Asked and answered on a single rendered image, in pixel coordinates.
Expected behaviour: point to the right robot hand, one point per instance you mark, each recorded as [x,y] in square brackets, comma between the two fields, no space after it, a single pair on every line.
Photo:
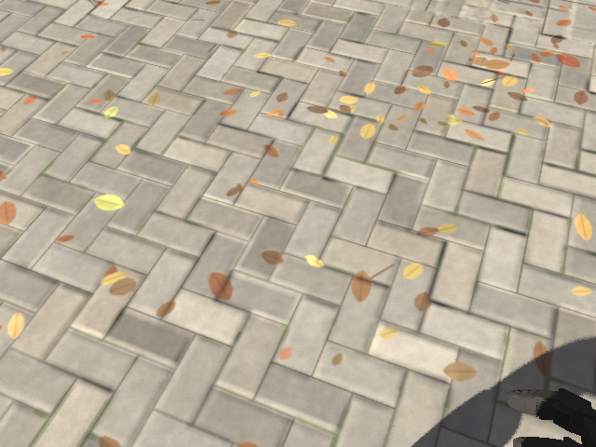
[566,409]

